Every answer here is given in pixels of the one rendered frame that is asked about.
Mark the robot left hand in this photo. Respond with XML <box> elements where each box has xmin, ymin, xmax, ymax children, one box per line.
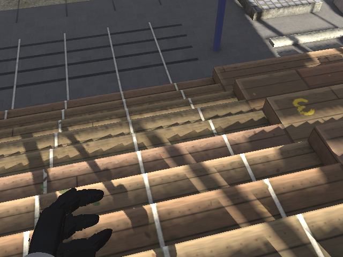
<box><xmin>28</xmin><ymin>188</ymin><xmax>113</xmax><ymax>257</ymax></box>

